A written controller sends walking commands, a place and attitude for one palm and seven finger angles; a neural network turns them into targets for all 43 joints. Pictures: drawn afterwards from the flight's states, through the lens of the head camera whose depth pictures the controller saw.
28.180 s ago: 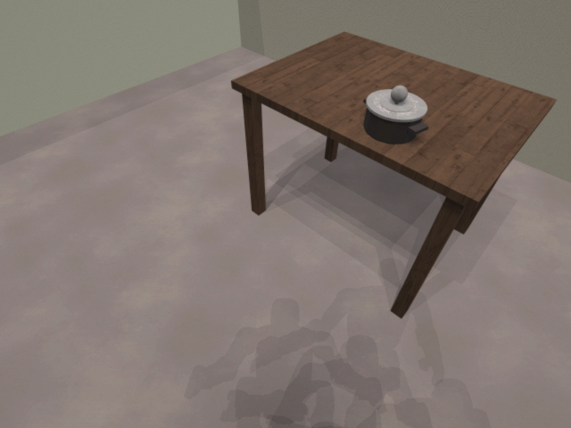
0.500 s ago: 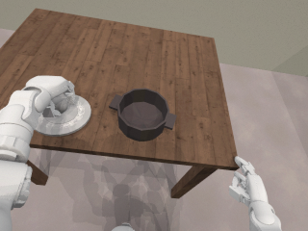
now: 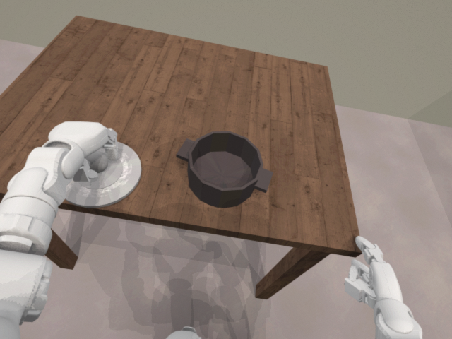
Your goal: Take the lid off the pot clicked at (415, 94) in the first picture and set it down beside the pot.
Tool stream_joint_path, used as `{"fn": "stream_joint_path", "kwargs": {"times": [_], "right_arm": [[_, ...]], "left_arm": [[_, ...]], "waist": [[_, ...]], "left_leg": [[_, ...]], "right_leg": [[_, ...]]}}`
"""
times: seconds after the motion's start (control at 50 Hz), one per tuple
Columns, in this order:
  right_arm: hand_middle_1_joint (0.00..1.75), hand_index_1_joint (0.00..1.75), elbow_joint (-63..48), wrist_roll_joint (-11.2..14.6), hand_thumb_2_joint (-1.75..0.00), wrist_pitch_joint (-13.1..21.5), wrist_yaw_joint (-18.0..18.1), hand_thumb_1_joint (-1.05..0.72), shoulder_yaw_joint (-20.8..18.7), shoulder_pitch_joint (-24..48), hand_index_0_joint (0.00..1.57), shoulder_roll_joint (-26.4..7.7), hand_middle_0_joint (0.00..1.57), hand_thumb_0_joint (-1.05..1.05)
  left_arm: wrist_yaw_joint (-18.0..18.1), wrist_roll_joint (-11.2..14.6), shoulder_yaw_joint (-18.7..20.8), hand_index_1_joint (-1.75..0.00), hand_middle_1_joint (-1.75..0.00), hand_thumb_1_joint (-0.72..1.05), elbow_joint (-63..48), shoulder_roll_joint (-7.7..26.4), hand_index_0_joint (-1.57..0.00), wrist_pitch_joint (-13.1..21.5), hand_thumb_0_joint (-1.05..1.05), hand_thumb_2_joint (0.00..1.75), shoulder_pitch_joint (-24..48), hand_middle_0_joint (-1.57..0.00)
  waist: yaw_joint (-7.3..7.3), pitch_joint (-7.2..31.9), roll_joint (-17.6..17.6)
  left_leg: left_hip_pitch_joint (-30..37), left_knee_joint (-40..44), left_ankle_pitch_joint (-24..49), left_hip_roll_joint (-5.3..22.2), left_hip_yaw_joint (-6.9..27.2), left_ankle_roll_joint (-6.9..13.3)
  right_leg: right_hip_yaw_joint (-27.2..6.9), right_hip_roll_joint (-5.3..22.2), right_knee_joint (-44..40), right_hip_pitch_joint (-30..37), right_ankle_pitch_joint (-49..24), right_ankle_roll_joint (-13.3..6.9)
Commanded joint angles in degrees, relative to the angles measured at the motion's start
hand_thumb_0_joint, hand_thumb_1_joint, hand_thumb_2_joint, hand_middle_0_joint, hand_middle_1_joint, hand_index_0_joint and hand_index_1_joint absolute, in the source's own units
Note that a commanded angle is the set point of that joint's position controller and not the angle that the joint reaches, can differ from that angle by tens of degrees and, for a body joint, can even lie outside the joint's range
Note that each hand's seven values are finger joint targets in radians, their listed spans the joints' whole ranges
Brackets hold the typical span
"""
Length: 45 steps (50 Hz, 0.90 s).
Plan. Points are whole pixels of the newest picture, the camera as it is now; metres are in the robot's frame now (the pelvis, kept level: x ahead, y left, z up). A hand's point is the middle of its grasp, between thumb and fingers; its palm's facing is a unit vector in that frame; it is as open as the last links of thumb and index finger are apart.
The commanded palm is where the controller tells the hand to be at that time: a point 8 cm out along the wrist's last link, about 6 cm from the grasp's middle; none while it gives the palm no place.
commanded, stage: open the fingers wide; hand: left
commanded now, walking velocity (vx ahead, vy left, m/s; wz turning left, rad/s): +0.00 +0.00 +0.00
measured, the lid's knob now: (96, 162) +0.43 +0.29 -0.02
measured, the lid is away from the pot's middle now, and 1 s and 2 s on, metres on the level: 0.27 0.26 0.26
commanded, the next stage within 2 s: raise the empty hand in 0.78 s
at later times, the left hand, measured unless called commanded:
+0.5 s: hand (95, 158) +0.41 +0.28 +0.02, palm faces -0.38 -0.09 -0.92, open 9.6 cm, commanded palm +0.45 +0.27 +0.08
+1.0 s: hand (93, 156) +0.41 +0.28 +0.03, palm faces -0.38 -0.08 -0.92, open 11.0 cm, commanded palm +0.44 +0.27 +0.10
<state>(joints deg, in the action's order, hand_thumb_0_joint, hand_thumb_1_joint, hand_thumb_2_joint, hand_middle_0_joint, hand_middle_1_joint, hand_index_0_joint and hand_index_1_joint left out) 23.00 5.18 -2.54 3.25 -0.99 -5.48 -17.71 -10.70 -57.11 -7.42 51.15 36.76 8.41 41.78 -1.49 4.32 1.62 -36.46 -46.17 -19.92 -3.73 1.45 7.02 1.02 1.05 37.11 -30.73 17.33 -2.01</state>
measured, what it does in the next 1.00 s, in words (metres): stands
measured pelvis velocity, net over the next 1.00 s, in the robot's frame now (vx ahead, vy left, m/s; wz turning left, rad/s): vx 0.00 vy -0.02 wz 0.00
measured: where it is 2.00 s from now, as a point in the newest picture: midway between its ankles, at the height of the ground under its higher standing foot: outside the picture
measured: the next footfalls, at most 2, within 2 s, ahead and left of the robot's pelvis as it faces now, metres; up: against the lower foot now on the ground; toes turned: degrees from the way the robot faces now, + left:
none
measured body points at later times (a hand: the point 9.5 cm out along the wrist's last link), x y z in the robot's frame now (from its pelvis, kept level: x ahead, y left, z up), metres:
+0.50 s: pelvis +0.00 -0.01 +0.00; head +0.06 +0.05 +0.44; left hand +0.43 +0.28 +0.07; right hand +0.23 -0.26 -0.01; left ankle +0.02 +0.03 -0.71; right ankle +0.01 -0.20 -0.71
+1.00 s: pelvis +0.00 -0.02 +0.00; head +0.06 +0.03 +0.44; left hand +0.43 +0.28 +0.08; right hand +0.23 -0.27 -0.01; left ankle +0.02 +0.03 -0.71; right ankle +0.01 -0.20 -0.71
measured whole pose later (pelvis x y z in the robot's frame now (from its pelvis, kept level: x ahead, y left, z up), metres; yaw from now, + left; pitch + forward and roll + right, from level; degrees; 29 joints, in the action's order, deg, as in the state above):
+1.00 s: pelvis +0.00 -0.02 +0.00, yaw +0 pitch +11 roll -5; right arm 20.8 5.6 -1.7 3.3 0.6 -5.3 -16.9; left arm -12.4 -57.6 -5.9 52.3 38.6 9.0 44.1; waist -2.4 4.4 1.5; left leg -38.1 -47.4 -20.2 -2.9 1.7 5.8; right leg 0.7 0.0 39.2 -32.9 17.7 -0.6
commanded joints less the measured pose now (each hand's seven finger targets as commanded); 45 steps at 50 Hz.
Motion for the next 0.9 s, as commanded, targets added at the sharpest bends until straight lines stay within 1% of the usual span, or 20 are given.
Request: {"fn": "stream_joint_path", "kwargs": {"times": [0.0,0.04,0.06,0.08,0.1,0.16,0.18,0.2,0.28,0.34,0.4,0.42,0.46,0.52,0.62,0.7,0.76,0.78,0.84,0.88], "right_arm": [[0.30,0.30,4.58,-0.63,-0.90,-4.64,-0.52,-0.90,-0.33,-8.60,0.20,-7.45,0.20,0.00],[0.30,0.30,5.37,-0.33,-0.90,-4.69,-0.22,-0.90,-0.09,-9.09,0.20,-7.74,0.20,0.00],[0.30,0.30,5.33,-0.24,-0.90,-4.75,-0.19,-0.90,-0.06,-8.89,0.20,-7.52,0.20,0.00],[0.30,0.30,5.41,-0.23,-0.90,-4.64,-0.04,-0.90,-0.11,-8.92,0.20,-7.84,0.20,0.00],[0.30,0.30,5.33,-0.24,-0.90,-4.34,0.16,-0.90,-0.09,-8.60,0.20,-7.93,0.20,0.00],[0.30,0.30,5.10,-0.38,-0.90,-4.10,0.19,-0.90,0.07,-8.89,0.20,-7.65,0.20,0.00],[0.30,0.30,5.08,-0.38,-0.90,-4.12,0.09,-0.90,0.17,-8.99,0.20,-7.46,0.20,0.00],[0.30,0.30,5.18,-0.38,-0.90,-4.04,0.08,-0.90,0.03,-8.90,0.20,-7.76,0.20,0.00],[0.30,0.30,5.01,-0.26,-0.90,-4.45,-0.06,-0.90,0.17,-9.12,0.20,-7.49,0.20,0.00],[0.30,0.30,4.89,-0.27,-0.90,-4.46,-0.07,-0.90,0.30,-9.17,0.20,-7.81,0.20,0.00],[0.30,0.30,4.22,-0.51,-0.90,-4.23,-0.10,-0.90,0.23,-9.09,0.20,-7.62,0.20,0.00],[0.30,0.30,4.26,-0.50,-0.90,-4.30,-0.12,-0.90,0.39,-9.43,0.20,-7.33,0.20,0.00],[0.30,0.30,3.95,-0.36,-0.90,-4.40,-0.03,-0.90,0.67,-9.47,0.20,-7.41,0.20,0.00],[0.30,0.30,3.64,-0.56,-0.90,-4.50,-0.27,-0.90,0.40,-9.64,0.20,-7.21,0.20,0.00],[0.30,0.30,3.74,-0.53,-0.90,-4.83,-0.75,-0.90,0.12,-10.10,0.20,-7.25,0.20,0.00],[0.30,0.30,3.40,-0.58,-0.90,-4.88,-0.97,-0.90,-0.02,-9.63,0.20,-7.36,0.20,0.00],[0.30,0.30,3.18,-0.59,-0.90,-4.85,-0.72,-0.90,0.22,-10.03,0.20,-7.46,0.20,0.00],[0.30,0.30,2.93,-0.55,-0.90,-4.83,-0.65,-0.90,0.47,-9.82,0.20,-7.16,0.20,0.00],[0.30,0.30,3.20,-0.41,-0.90,-4.93,-0.58,-0.90,0.60,-9.92,0.20,-7.26,0.20,0.00],[0.30,0.30,3.14,-0.31,-0.90,-5.00,-0.62,-0.90,0.59,-9.57,0.20,-7.28,0.20,0.00]], "left_arm": [[2.04,1.50,3.79,-0.91,-0.91,0.34,-13.76,11.77,-0.70,0.63,0.00,0.88,30.48,-0.71],[1.99,1.65,3.59,-0.89,-0.89,0.30,-10.68,11.68,-0.68,0.51,0.00,0.88,29.44,-0.69],[1.86,1.80,1.98,-0.87,-0.88,0.28,-9.11,9.84,-0.67,0.15,0.00,0.88,29.25,-0.68],[1.86,1.81,2.74,-0.86,-0.86,0.26,-9.68,10.82,-0.66,0.18,0.00,0.88,29.59,-0.67],[1.64,1.67,2.54,-0.85,-0.85,0.24,-10.78,10.94,-0.65,0.49,0.00,0.88,30.56,-0.65],[1.72,1.10,4.17,-0.82,-0.82,0.18,-11.22,12.77,-0.62,0.68,0.00,0.88,30.05,-0.62],[1.62,1.20,3.14,-0.81,-0.81,0.16,-10.36,11.41,-0.61,0.42,0.00,0.88,29.65,-0.61],[1.48,1.33,4.08,-0.79,-0.79,0.14,-11.33,12.35,-0.60,0.64,0.00,0.88,30.47,-0.60],[1.49,1.24,2.19,-0.74,-0.74,0.06,-7.12,10.00,-0.56,-0.47,0.00,0.88,28.85,-0.56],[1.29,0.65,3.04,-0.70,-0.70,-0.01,-6.90,11.53,-0.53,-0.30,0.00,0.89,29.84,-0.53],[1.16,0.26,4.26,-0.66,-0.66,-0.07,-9.57,13.24,-0.50,0.02,0.00,0.89,31.58,-0.50],[1.09,0.51,4.11,-0.65,-0.65,-0.09,-8.41,12.94,-0.49,-0.08,0.00,0.89,30.74,-0.49],[1.21,0.33,6.33,-0.62,-0.62,-0.13,-7.05,15.77,-0.47,-0.01,0.00,0.89,29.09,-0.47],[1.07,0.25,5.67,-0.62,-0.62,-0.13,-9.50,14.68,-0.47,0.19,0.00,0.89,30.58,-0.47],[0.37,0.65,4.34,-0.62,-0.62,-0.13,-7.10,12.42,-0.48,0.15,0.00,0.90,28.60,-0.48],[-0.13,0.59,3.42,-0.61,-0.61,-0.13,-9.64,11.54,-0.48,0.52,0.00,0.90,30.75,-0.48],[0.46,0.39,7.56,-0.62,-0.62,-0.13,-9.86,16.73,-0.47,1.10,0.00,0.89,29.19,-0.47],[0.45,0.61,5.96,-0.62,-0.62,-0.13,-8.36,14.75,-0.47,0.93,0.00,0.89,28.44,-0.47],[0.67,0.45,6.34,-0.63,-0.63,-0.13,-6.46,15.28,-0.47,0.80,0.00,0.89,27.47,-0.47],[0.83,0.27,6.18,-0.63,-0.63,-0.13,-8.59,15.65,-0.47,0.72,0.00,0.88,28.99,-0.47]], "waist": [[-1.68,18.50,-16.41],[-2.15,16.79,-13.63],[-2.34,14.98,-13.35],[-2.22,15.66,-12.39],[-2.04,16.25,-14.85],[-1.40,18.80,-16.62],[-1.61,18.68,-15.78],[-1.64,18.92,-15.90],[-2.23,16.65,-11.67],[-2.02,16.57,-13.68],[-1.62,19.50,-16.23],[-1.77,19.75,-14.68],[-1.45,19.55,-13.14],[-1.52,21.19,-15.26],[-2.09,18.75,-13.95],[-2.03,18.40,-15.66],[-1.40,20.05,-15.20],[-1.67,19.03,-13.99],[-1.72,17.70,-12.33],[-1.59,18.35,-13.98]], "left_leg": [[32.62,8.61,22.92,6.47,11.81,-9.21],[30.60,9.09,19.52,6.67,11.67,-8.82],[28.72,9.52,16.30,6.38,11.19,-8.55],[28.26,9.73,14.07,6.12,10.68,-8.08],[29.17,9.77,15.14,6.16,11.10,-8.42],[31.07,8.44,20.34,5.91,10.72,-8.88],[30.54,8.25,20.90,5.81,10.48,-8.84],[31.36,8.17,22.41,6.28,11.36,-9.18],[27.14,8.32,17.12,5.65,9.69,-8.03],[27.30,8.22,17.14,5.71,10.07,-8.44],[29.54,7.12,22.42,5.53,9.84,-8.77],[28.72,6.70,22.41,5.23,8.95,-8.32],[27.04,6.60,22.29,4.98,8.09,-7.96],[29.18,6.06,26.55,5.39,8.31,-8.28],[28.13,6.06,24.49,5.57,8.44,-8.17],[28.64,6.21,24.10,5.65,9.08,-8.28],[28.38,5.87,23.98,5.13,7.82,-7.87],[26.59,5.80,23.08,4.58,6.93,-7.37],[24.93,6.09,21.92,4.70,6.71,-7.18],[25.53,6.38,21.44,4.73,6.64,-7.22]], "right_leg": [[1.81,-2.64,-2.38,-13.15,-2.47,-1.27],[2.06,-2.71,-2.31,-13.44,-1.55,-1.11],[2.16,-2.74,-2.38,-13.54,-0.44,-1.20],[2.00,-2.77,-2.55,-12.92,-0.39,-1.26],[1.78,-2.55,-2.08,-13.37,-0.68,-1.38],[1.85,-2.67,-1.68,-12.64,-1.91,-1.57],[2.05,-2.83,-1.75,-12.60,-2.05,-1.55],[1.92,-2.67,-1.33,-13.23,-2.56,-1.43],[2.21,-2.98,-1.87,-12.81,-1.33,-1.23],[2.19,-2.94,-1.00,-13.85,-0.93,-1.35],[1.97,-2.92,-0.71,-13.17,-2.74,-1.50],[2.16,-3.12,-0.92,-12.23,-2.87,-1.42],[2.15,-3.10,-1.12,-10.72,-3.64,-1.41],[2.34,-3.09,-0.75,-11.49,-4.64,-1.27],[2.59,-3.27,-0.81,-13.04,-3.22,-1.14],[2.41,-3.14,-0.67,-13.94,-2.89,-1.30],[2.33,-3.23,-0.88,-11.70,-3.47,-1.45],[2.23,-3.39,-1.05,-11.07,-3.90,-1.46],[2.49,-3.41,-0.92,-11.02,-3.70,-1.31],[2.40,-3.32,-1.07,-10.80,-3.58,-1.43]]}}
